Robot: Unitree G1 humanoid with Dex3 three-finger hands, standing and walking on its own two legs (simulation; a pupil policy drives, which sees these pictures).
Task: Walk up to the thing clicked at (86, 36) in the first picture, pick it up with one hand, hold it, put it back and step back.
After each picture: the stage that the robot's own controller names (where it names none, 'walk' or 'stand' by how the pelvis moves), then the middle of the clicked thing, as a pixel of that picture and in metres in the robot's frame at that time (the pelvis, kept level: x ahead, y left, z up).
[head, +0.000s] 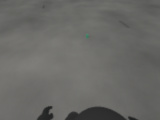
stand; (87, 36) +1.98 +0.07 -0.72
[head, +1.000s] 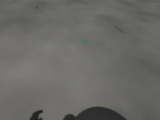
walk; (83, 40) +1.85 +0.08 -0.72
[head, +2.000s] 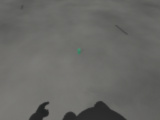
walk; (79, 51) +1.25 +0.16 -0.71
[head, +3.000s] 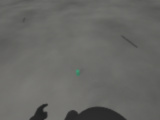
walk; (77, 72) +0.78 +0.21 -0.69
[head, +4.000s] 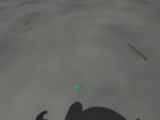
walk; (77, 88) +0.50 +0.22 -0.71
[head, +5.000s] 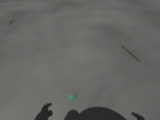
stand; (71, 98) +0.34 +0.24 -0.71
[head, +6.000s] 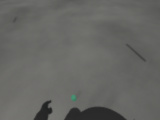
stand; (73, 98) +0.31 +0.21 -0.71
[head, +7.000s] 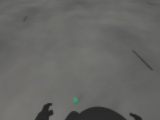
stand; (75, 100) +0.31 +0.17 -0.72
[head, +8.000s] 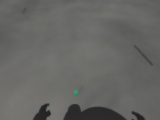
stand; (76, 92) +0.36 +0.16 -0.70
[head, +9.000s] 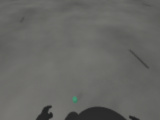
stand; (75, 99) +0.33 +0.17 -0.72
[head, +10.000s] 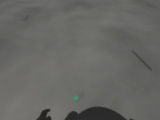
stand; (76, 98) +0.34 +0.15 -0.73
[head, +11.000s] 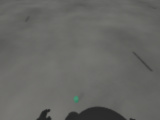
stand; (76, 99) +0.34 +0.15 -0.73
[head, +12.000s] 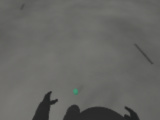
go down; (75, 91) +0.36 +0.15 -0.70
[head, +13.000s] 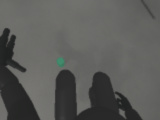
go down; (60, 62) +0.41 +0.22 -0.29
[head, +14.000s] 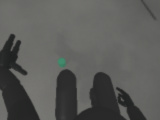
close in; (61, 63) +0.41 +0.22 -0.29
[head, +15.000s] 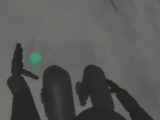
close in; (35, 59) +0.39 +0.26 -0.22
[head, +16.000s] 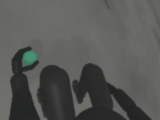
close; (29, 58) +0.39 +0.27 -0.22
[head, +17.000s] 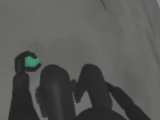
lift; (31, 61) +0.37 +0.25 -0.23
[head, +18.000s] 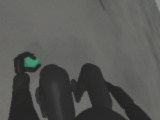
lift; (31, 62) +0.37 +0.25 -0.23
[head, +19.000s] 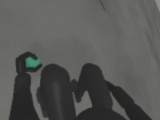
lift; (32, 62) +0.36 +0.25 -0.23
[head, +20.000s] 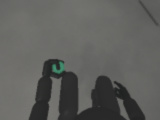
lift; (59, 69) +0.31 +0.23 -0.06
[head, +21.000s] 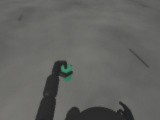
hold; (66, 72) +0.33 +0.16 +0.04
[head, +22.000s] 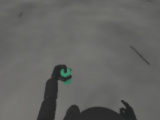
hold; (66, 76) +0.32 +0.17 +0.00
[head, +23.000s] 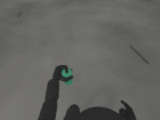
crouch; (67, 76) +0.32 +0.16 +0.00
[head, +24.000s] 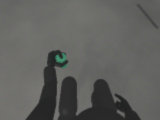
crouch; (62, 61) +0.41 +0.20 -0.09
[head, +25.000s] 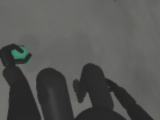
lower; (22, 56) +0.40 +0.30 -0.22
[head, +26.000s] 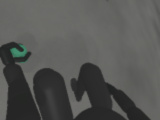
lower; (20, 54) +0.42 +0.29 -0.22
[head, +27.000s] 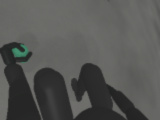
lower; (22, 54) +0.41 +0.29 -0.23
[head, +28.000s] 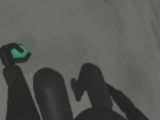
lower; (20, 55) +0.41 +0.29 -0.23
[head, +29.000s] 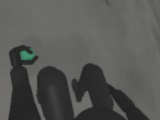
loosen; (27, 57) +0.39 +0.27 -0.23
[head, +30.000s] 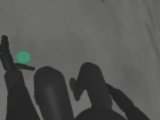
withdraw; (23, 59) +0.39 +0.27 -0.23
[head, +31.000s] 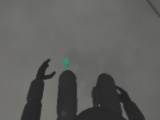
walk; (66, 62) +0.42 +0.22 -0.33
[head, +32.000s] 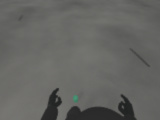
stand; (75, 98) +0.35 +0.14 -0.66
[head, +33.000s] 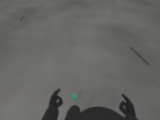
stand; (75, 97) +0.36 +0.17 -0.67
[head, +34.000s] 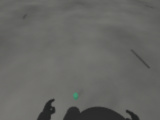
stand; (75, 96) +0.37 +0.15 -0.69
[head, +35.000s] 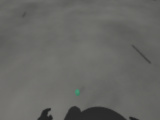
walk; (77, 92) +0.39 +0.14 -0.71
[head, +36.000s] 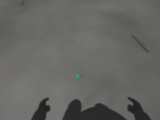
walk; (77, 77) +0.55 +0.16 -0.70
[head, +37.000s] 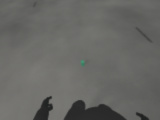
walk; (82, 63) +0.83 +0.17 -0.70
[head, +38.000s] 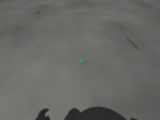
stand; (81, 63) +1.03 +0.15 -0.71
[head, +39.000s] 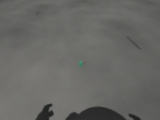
stand; (80, 64) +0.99 +0.16 -0.73
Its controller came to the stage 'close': yes
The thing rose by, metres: 0.71
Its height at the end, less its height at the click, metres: +0.00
